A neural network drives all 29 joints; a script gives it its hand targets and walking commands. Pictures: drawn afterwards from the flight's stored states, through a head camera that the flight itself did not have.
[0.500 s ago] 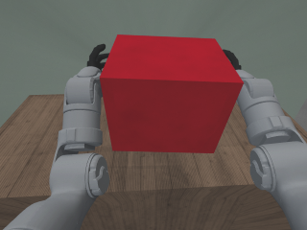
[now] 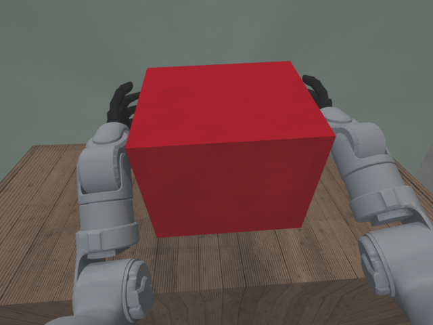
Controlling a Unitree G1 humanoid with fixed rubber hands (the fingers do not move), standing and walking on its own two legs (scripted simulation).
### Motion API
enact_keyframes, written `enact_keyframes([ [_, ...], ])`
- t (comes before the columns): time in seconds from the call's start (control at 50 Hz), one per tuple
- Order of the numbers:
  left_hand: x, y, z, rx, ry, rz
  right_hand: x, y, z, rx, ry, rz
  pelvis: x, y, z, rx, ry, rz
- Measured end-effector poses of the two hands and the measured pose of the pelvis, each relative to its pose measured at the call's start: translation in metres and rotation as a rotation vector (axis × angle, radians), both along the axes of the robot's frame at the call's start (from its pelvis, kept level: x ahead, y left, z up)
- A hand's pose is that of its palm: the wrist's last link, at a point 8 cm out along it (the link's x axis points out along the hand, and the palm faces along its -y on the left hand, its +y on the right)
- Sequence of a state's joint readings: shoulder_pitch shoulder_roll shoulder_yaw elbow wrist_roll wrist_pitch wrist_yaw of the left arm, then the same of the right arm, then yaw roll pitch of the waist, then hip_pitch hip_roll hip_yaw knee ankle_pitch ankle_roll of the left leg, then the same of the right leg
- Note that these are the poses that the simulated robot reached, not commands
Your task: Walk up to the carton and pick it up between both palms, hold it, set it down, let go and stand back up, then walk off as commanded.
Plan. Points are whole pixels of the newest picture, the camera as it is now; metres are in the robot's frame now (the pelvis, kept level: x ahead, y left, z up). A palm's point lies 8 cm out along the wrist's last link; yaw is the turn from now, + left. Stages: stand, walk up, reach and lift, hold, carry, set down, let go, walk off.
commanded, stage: hold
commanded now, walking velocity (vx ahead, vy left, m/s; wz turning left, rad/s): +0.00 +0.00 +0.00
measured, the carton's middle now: (224, 148) +0.33 +0.00 +0.24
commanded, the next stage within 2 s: none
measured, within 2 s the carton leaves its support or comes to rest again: neither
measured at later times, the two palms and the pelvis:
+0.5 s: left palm (129, 103) +0.36 +0.14 +0.31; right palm (334, 114) +0.35 -0.19 +0.28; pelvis -0.03 -0.01 +0.00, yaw -3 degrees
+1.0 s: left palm (127, 129) +0.34 +0.15 +0.27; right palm (329, 123) +0.35 -0.18 +0.27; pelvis -0.01 +0.01 +0.00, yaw -1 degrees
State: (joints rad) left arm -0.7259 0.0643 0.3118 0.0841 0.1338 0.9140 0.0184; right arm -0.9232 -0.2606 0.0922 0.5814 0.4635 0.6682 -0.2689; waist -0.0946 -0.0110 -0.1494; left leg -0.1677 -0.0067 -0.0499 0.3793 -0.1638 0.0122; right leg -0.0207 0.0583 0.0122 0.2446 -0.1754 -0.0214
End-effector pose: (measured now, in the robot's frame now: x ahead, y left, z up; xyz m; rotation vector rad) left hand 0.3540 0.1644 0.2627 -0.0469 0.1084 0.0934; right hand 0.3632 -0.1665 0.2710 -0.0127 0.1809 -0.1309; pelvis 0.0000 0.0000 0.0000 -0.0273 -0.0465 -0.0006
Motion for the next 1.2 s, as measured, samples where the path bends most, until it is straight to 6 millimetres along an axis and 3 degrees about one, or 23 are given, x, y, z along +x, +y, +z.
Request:
enact_keyframes([
  [0.16, -0.018, -0.012, -0.003, 0.026, 0.041, -0.003, -0.021, -0.012, -0.013, 0.049, 0.036, -0.013, -0.016, 0.002, 0.000, 0.001, -0.030, -0.014],
  [0.24, -0.019, -0.021, 0.006, 0.042, 0.054, -0.010, -0.027, -0.020, -0.016, 0.062, 0.048, -0.019, -0.026, 0.001, -0.001, 0.005, -0.014, -0.031],
  [0.38, -0.011, -0.028, 0.037, 0.031, 0.033, -0.012, -0.023, -0.026, 0.002, 0.072, 0.026, -0.026, -0.038, -0.004, -0.002, 0.014, 0.035, -0.060],
  [0.46, -0.002, -0.024, 0.044, 0.021, 0.044, -0.009, -0.013, -0.023, 0.010, 0.061, 0.038, -0.021, -0.036, -0.008, -0.001, 0.015, 0.056, -0.059],
  [0.54, 0.007, -0.017, 0.039, -0.003, 0.060, -0.010, -0.004, -0.016, 0.010, 0.047, 0.058, -0.017, -0.027, -0.013, -0.001, 0.012, 0.065, -0.046],
  [0.66, 0.018, -0.006, 0.018, -0.014, 0.079, -0.027, 0.005, -0.007, -0.002, 0.024, 0.086, -0.018, -0.011, -0.014, 0.001, 0.005, 0.050, -0.015],
  [0.82, 0.012, -0.002, 0.002, 0.028, 0.032, -0.025, 0.002, -0.002, -0.005, 0.004, 0.043, -0.015, -0.001, -0.002, 0.000, -0.004, 0.022, 0.007],
  [0.98, -0.009, -0.011, 0.004, 0.037, 0.016, 0.003, -0.013, -0.011, -0.002, 0.056, 0.019, -0.011, -0.006, 0.009, 0.000, -0.001, -0.011, -0.022],
  [1.2, -0.014, -0.023, 0.025, 0.023, 0.030, -0.016, -0.029, -0.022, 0.005, 0.040, 0.030, -0.032, -0.027, 0.001, -0.001, 0.004, 0.002, -0.052],
])
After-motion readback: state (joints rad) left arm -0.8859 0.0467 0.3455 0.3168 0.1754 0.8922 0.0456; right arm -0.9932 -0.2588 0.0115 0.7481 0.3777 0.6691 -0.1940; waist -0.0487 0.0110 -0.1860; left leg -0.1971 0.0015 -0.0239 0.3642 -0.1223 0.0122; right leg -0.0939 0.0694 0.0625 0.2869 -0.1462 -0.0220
